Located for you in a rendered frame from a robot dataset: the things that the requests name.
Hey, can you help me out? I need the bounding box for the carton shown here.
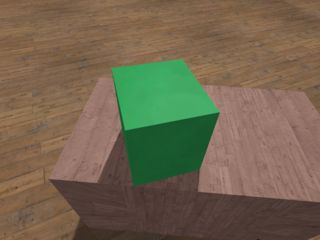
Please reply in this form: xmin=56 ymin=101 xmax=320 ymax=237
xmin=111 ymin=59 xmax=220 ymax=186

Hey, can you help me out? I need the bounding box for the pedestal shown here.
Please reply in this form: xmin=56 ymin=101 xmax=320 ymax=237
xmin=48 ymin=78 xmax=320 ymax=240

